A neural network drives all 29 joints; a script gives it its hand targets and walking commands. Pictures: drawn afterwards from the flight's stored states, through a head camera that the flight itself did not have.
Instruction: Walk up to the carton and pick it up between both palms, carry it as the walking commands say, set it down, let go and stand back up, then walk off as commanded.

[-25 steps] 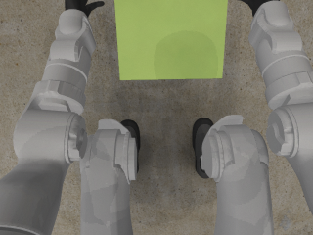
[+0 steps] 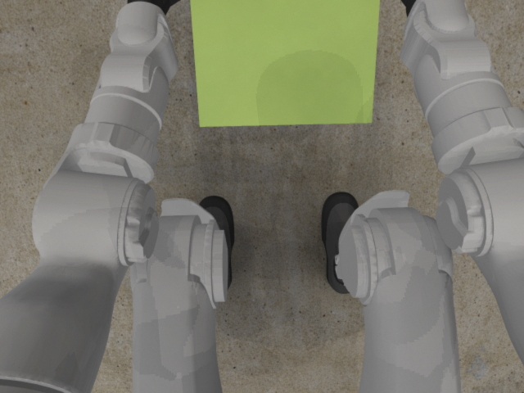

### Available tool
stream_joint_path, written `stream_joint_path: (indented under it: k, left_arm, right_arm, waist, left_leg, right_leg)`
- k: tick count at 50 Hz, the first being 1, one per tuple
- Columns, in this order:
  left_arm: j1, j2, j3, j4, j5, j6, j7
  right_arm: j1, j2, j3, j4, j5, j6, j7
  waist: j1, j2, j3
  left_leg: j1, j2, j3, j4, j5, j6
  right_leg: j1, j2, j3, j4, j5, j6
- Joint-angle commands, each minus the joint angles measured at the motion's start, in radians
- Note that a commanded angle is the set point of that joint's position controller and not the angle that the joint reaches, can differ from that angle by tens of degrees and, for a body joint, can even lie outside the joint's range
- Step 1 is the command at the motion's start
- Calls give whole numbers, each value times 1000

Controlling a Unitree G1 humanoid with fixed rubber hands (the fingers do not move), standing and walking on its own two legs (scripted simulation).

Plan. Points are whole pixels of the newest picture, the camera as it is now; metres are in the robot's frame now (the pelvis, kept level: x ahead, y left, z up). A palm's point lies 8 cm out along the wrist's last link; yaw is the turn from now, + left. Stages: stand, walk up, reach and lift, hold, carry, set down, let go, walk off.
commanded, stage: reach and lift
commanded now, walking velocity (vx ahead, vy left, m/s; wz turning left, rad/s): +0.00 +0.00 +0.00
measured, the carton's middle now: (280, 27) +0.52 -0.01 -0.25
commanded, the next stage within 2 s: none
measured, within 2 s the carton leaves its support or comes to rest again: leaves its support in 0.80 s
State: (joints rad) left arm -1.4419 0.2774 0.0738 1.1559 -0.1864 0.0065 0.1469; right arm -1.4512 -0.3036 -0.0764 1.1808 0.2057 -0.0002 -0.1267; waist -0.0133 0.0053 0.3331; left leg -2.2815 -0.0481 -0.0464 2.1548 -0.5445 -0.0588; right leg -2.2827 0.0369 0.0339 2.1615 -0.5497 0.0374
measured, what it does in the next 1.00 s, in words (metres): stands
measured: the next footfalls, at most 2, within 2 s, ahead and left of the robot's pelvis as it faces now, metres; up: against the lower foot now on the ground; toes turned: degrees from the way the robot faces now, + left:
none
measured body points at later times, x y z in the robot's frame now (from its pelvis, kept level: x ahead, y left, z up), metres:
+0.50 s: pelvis +0.00 +0.00 -0.01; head +0.37 -0.01 +0.25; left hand +0.55 +0.13 -0.19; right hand +0.55 -0.15 -0.19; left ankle +0.12 +0.13 -0.34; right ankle +0.12 -0.13 -0.34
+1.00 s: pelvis +0.01 +0.00 -0.01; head +0.36 -0.01 +0.27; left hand +0.56 +0.13 -0.16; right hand +0.56 -0.15 -0.16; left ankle +0.12 +0.13 -0.34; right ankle +0.12 -0.13 -0.34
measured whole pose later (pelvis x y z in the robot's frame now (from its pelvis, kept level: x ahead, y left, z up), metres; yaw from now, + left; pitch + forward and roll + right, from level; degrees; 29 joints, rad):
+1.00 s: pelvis +0.01 +0.00 -0.01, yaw +0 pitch +39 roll +0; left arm -1.34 0.14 0.30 0.95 0.02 0.18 0.15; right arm -1.35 -0.18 -0.27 0.95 -0.01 0.18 -0.13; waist -0.01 0.03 0.24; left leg -2.28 -0.10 -0.07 2.20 -0.59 -0.08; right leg -2.28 0.08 0.05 2.20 -0.60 0.06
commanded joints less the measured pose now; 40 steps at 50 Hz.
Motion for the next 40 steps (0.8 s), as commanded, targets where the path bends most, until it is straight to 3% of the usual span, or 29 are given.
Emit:
stream_joint_path:
  k: [1, 5, 8, 13, 16, 19, 22, 29, 35, 40]
  left_arm:
    - [-246, 60, 13, -92, 18, -19, 6]
    - [-251, 32, 21, -98, 39, -22, 11]
    - [-264, -14, 7, -104, 39, -23, 8]
    - [-313, -173, -32, -121, 43, -22, -21]
    - [-392, -385, -72, -130, 53, -5, -75]
    - [-500, -726, -108, -132, 84, 27, -168]
    - [-526, -857, -94, -156, 119, 61, -223]
    - [-496, -983, -76, -202, 136, 103, -278]
    - [-465, -1024, -66, -221, 142, 113, -291]
    - [-486, -1060, -105, -284, 116, 114, -282]
  right_arm:
    - [-247, -72, -6, -92, -10, -19, -4]
    - [-253, -46, -4, -97, -23, -22, -8]
    - [-258, -14, 1, -100, -38, -26, -9]
    - [-321, 149, 39, -113, -42, -24, 20]
    - [-406, 374, 72, -122, -58, -8, 72]
    - [-526, 719, 122, -141, -91, 22, 165]
    - [-532, 849, 107, -171, -121, 58, 222]
    - [-497, 962, 103, -243, -143, 106, 283]
    - [-456, 1009, 94, -253, -154, 119, 300]
    - [-483, 1044, 132, -325, -130, 123, 295]
  waist:
    - [-6, 10, -1170]
    - [-5, 10, -1167]
    - [-21, 11, -1165]
    - [-18, 8, -1156]
    - [-17, 11, -1148]
    - [-18, 21, -1116]
    - [-22, 22, -1092]
    - [-19, 6, -1067]
    - [-20, 11, -1055]
    - [-17, 8, -1196]
  left_leg:
    - [592, -21, 83, -140, 263, 9]
    - [594, -30, 85, -138, 268, 9]
    - [589, -37, 86, -136, 271, 8]
    - [588, -50, 92, -137, 272, 8]
    - [573, -63, 103, -132, 265, 6]
    - [549, -83, 114, -119, 264, 8]
    - [544, -99, 117, -102, 260, 17]
    - [512, -109, 115, -81, 280, 35]
    - [480, -112, 115, -78, 307, 36]
    - [536, -114, 118, -77, 368, 31]
  right_leg:
    - [560, 19, -67, -170, 275, 6]
    - [569, 27, -69, -169, 283, 6]
    - [580, 32, -70, -168, 292, 5]
    - [577, 44, -74, -162, 292, 6]
    - [562, 54, -75, -154, 282, 7]
    - [535, 71, -79, -140, 271, 4]
    - [514, 86, -93, -129, 261, -6]
    - [487, 96, -104, -114, 282, -20]
    - [488, 101, -100, -105, 320, -27]
    - [564, 103, -104, -100, 390, -23]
